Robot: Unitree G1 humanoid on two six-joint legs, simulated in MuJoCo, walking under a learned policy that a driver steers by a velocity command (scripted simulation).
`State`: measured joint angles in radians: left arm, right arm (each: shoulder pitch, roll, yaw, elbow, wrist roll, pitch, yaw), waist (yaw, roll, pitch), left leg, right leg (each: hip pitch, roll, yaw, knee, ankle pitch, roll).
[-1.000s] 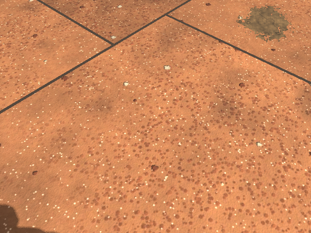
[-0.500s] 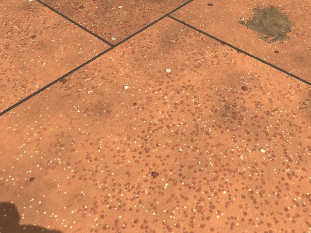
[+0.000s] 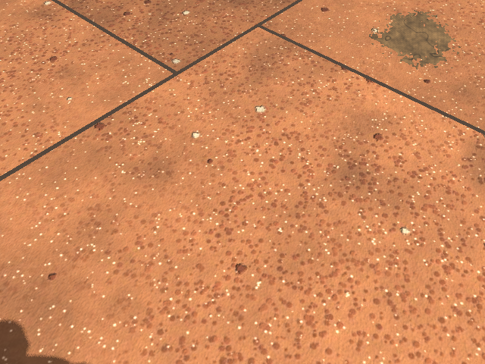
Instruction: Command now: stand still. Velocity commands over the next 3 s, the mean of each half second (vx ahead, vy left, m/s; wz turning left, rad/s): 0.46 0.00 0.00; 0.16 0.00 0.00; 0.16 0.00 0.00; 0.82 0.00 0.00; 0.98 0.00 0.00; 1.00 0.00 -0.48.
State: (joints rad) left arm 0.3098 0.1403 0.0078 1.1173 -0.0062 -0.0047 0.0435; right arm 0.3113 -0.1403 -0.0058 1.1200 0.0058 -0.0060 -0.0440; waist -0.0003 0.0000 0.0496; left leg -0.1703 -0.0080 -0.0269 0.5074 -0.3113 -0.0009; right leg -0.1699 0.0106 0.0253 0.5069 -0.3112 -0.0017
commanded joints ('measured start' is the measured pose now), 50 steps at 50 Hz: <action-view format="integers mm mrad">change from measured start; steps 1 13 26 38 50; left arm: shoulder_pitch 80 46 -9 211 53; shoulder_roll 71 117 145 154 141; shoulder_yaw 10 37 27 37 54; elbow -6 -152 -155 -136 -144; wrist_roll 0 40 -23 -4 8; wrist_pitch -4 -104 -88 -14 26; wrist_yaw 3 -51 9 7 15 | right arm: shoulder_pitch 79 42 -296 -230 -155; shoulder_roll -72 -119 -22 -187 -213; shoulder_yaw -10 -41 35 -21 -39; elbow -7 -156 -460 -313 -251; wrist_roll -1 -37 10 -10 -9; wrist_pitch -4 -102 -136 -96 -45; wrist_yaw -3 51 91 106 16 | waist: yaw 1 3 -48 46 27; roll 2 6 -22 1 92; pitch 48 65 104 -143 -45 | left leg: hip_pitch -45 -179 -561 -161 -241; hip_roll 2 94 135 266 212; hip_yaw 3 -186 20 -336 -251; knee -85 -93 439 -221 -394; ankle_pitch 178 -357 -21 358 -247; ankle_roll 16 164 30 191 174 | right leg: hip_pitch -42 -174 -99 -227 -85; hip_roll -4 -91 -196 -84 -69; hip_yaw -2 177 111 85 9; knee -84 -82 -356 817 193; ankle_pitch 176 -345 444 -66 -56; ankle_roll -15 -158 -87 38 6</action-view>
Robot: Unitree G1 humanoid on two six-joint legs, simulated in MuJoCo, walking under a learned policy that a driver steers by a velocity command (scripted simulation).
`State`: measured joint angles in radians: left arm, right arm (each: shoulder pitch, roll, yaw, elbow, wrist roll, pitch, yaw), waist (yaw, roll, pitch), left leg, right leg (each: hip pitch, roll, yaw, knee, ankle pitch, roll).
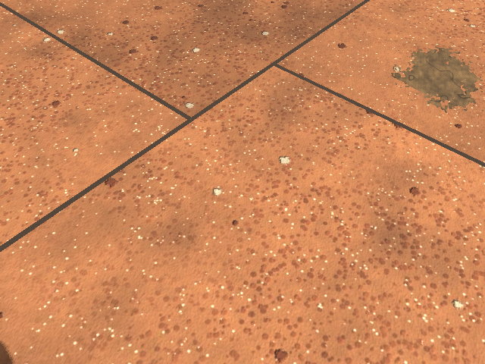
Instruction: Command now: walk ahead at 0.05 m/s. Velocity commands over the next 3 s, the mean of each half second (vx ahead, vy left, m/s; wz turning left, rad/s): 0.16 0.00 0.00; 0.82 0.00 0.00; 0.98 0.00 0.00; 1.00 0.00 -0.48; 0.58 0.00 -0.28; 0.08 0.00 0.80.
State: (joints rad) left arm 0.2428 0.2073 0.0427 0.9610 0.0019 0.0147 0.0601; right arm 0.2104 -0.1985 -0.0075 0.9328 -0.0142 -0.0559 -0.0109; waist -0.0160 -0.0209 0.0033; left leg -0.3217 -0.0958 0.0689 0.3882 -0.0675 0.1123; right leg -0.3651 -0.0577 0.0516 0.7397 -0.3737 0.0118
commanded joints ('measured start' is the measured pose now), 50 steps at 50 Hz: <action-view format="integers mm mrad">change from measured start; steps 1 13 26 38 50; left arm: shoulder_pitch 133 115 252 -4 -344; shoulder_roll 62 49 96 27 40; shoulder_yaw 17 16 55 40 2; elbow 28 85 76 -79 -222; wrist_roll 2 -1 -28 16 31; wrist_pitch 5 -57 -146 -135 -79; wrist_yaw -5 0 -2 -85 -145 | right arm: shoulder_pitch -57 -11 -134 426 278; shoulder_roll -150 -99 -103 -329 -96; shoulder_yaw -38 -42 -64 -119 -42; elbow -63 -25 -137 -14 5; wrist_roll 16 5 60 -41 1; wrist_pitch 13 35 -40 -32 -83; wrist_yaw -20 -22 20 24 23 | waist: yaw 50 5 55 -198 -7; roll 96 13 -108 441 50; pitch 12 46 60 -94 178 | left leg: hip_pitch -102 98 -606 646 203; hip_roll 292 143 161 469 259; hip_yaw -338 -143 -141 -737 -114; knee -273 -76 577 -248 -413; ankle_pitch -515 -330 -193 -839 29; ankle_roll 53 -15 -57 38 62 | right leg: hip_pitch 136 -18 467 -543 -399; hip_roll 5 -7 -338 127 -47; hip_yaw -32 -12 375 -33 -141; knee -88 -370 -617 455 58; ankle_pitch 28 -39 -206 -157 443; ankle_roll -17 -35 -223 -141 -76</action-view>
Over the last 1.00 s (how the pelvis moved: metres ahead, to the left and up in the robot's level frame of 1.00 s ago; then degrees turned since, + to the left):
0.24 0.14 0.00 -1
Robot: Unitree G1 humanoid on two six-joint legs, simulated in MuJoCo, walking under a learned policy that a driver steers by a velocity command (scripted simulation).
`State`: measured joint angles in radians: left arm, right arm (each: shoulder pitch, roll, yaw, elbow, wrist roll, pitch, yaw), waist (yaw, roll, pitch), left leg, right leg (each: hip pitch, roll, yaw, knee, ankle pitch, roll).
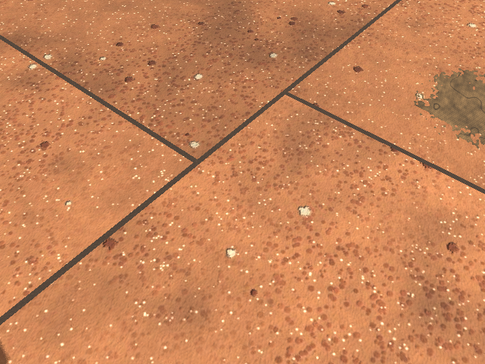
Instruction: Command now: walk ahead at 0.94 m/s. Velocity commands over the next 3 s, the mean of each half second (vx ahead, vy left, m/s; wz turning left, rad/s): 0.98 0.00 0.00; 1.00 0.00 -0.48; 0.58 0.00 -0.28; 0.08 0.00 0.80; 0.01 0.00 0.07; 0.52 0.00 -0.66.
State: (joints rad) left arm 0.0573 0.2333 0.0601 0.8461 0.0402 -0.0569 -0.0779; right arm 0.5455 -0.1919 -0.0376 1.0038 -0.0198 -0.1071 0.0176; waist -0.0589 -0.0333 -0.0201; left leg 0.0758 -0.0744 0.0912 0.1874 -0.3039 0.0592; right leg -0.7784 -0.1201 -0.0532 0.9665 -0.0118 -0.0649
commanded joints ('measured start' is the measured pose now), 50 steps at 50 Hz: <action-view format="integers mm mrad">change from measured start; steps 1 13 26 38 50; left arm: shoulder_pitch -188 261 438 272 -71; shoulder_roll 9 139 133 91 53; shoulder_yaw -22 41 3 -10 -38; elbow -120 38 127 32 -160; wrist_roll -11 -5 -50 -45 -20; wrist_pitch -7 -29 -99 -35 20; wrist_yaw -9 51 61 68 -7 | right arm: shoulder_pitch -38 -184 -631 -234 -123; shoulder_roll -114 -135 -84 -148 -178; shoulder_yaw -12 -16 34 -36 -19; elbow -57 -138 -307 -152 -74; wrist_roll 11 28 0 -39 8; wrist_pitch -35 -18 27 -3 -40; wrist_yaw -10 -12 50 -3 -30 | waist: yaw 33 130 100 8 79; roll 63 26 15 30 69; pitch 210 -44 205 -10 181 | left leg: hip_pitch -186 -799 -615 -61 -118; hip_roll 251 128 161 391 250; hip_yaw -120 -180 25 -394 235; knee -248 1254 420 15 -47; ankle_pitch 355 64 550 -64 974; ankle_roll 114 87 33 83 -67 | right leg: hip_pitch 72 901 640 134 191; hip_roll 30 -185 1 22 104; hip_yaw -56 606 60 138 -160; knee -234 -748 -1016 373 -204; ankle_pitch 108 -577 272 -192 140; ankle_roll -12 -208 -97 -84 -104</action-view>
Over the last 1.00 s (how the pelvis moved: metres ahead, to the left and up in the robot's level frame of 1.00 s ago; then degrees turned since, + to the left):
0.29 0.07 0.00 1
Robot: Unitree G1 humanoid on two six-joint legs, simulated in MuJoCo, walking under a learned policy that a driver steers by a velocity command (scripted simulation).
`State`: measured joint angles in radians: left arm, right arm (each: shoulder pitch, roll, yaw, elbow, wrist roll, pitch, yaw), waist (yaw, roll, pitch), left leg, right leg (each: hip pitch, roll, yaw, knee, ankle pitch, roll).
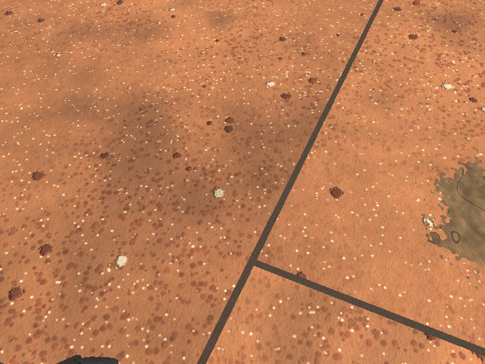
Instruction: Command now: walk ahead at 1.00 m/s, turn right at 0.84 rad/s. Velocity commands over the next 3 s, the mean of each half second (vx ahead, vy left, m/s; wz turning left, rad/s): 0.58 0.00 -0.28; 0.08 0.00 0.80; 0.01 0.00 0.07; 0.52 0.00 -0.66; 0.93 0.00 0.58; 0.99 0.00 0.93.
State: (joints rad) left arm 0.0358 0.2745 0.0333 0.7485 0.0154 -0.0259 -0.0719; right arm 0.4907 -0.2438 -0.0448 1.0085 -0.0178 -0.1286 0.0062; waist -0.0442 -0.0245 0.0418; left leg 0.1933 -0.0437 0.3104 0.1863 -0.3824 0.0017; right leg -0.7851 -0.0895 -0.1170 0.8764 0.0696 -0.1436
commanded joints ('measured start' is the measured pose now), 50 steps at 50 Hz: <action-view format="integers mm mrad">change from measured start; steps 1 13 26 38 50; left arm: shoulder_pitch -23 126 -7 82 51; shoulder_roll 31 64 128 43 160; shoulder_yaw -7 34 44 18 82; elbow -53 -13 -56 -144 -144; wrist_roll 3 -34 3 -7 39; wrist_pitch -12 -78 -11 5 -13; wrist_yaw -12 47 164 118 100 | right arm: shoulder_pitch -58 -134 88 -275 -256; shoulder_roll -157 -169 -219 -219 -236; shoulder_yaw -17 -35 -79 -80 -97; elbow -87 -244 -220 -449 -531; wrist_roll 6 69 21 37 34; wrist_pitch -9 30 21 141 164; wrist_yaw -31 -32 47 -48 -23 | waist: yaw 85 -34 -199 58 -8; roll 84 172 -15 107 -221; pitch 74 -77 -223 -223 -188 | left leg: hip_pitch -170 -751 -235 -497 -873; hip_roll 235 205 10 78 -82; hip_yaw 20 -415 -286 -758 -534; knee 21 1187 275 143 896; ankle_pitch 1242 33 635 354 -204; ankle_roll -15 -35 121 213 -39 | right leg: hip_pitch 246 548 482 255 691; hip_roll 111 -114 77 172 -308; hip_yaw -120 456 -5 257 687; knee -137 -564 275 20 -586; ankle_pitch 44 335 374 -362 -17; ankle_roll -40 -155 188 226 -120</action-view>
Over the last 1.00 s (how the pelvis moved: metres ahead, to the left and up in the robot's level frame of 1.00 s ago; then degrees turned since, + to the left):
0.93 -0.02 -0.01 -16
